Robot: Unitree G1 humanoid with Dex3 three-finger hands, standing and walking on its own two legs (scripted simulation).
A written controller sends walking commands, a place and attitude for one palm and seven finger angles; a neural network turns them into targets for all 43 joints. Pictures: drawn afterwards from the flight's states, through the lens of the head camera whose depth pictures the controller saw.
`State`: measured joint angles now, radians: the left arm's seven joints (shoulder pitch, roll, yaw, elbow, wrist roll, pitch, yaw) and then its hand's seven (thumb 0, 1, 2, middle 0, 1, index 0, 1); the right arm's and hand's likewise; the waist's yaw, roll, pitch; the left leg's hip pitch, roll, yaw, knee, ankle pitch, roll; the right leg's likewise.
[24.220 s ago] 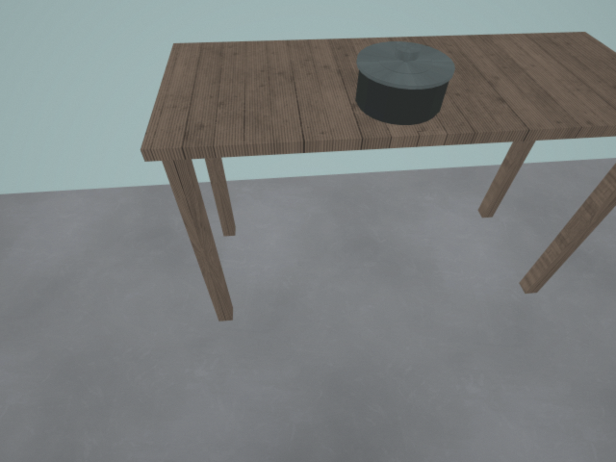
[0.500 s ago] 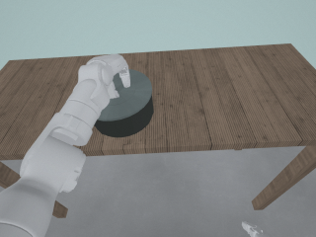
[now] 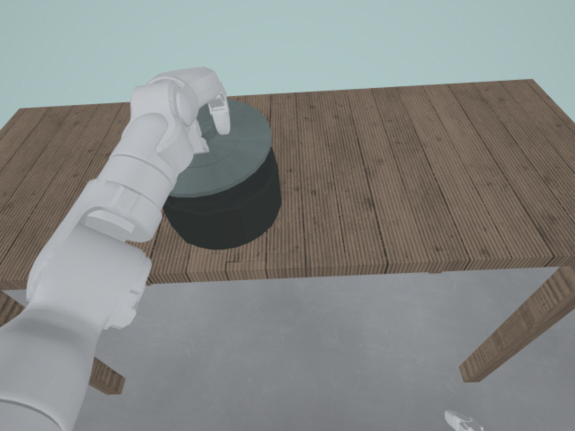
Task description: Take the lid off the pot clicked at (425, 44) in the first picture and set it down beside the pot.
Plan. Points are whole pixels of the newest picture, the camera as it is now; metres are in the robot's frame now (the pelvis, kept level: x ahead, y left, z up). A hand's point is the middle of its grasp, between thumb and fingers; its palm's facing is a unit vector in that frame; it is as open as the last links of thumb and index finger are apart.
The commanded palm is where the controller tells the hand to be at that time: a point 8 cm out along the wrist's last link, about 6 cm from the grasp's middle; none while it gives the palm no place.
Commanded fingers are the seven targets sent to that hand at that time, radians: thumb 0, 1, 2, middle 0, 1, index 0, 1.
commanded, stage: lift the lid straight up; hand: left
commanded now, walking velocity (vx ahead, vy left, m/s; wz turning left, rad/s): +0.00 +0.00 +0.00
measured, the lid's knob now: (197, 129) +0.50 +0.12 +0.18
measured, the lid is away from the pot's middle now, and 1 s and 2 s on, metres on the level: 0.01 0.02 0.11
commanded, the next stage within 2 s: move the lid sideways beside the pot in 1.18 s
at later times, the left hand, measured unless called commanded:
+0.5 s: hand (182, 105) +0.46 +0.12 +0.24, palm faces -0.24 -0.07 -0.97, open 7.3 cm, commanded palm +0.45 +0.12 +0.32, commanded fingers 0.00 0.54 1.10 -0.74 -1.02 -0.93 -1.10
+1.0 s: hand (173, 68) +0.46 +0.11 +0.29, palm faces -0.16 -0.05 -0.99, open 7.2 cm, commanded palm +0.45 +0.11 +0.36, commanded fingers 0.00 0.54 1.10 -0.74 -1.02 -0.93 -1.10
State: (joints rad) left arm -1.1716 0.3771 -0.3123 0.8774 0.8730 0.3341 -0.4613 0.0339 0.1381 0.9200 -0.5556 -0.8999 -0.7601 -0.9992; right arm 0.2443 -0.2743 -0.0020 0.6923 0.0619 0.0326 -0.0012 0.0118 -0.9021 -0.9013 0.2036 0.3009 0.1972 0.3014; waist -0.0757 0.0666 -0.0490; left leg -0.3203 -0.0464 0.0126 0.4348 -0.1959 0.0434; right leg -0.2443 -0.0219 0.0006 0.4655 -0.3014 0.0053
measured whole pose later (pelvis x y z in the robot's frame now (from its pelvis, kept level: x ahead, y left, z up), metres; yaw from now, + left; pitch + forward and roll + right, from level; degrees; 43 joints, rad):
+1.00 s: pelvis -0.01 +0.01 +0.00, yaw +0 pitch +4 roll +0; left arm -1.39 0.41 -0.33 0.92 0.90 0.35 -0.52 0.05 0.13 0.92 -0.56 -0.90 -0.78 -1.01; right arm 0.24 -0.27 0.02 0.69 0.06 -0.03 -0.01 0.01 -0.90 -0.90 0.20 0.30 0.20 0.30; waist -0.06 0.07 -0.06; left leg -0.32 -0.06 0.01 0.41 -0.17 0.05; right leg -0.25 -0.03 0.00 0.46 -0.28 0.01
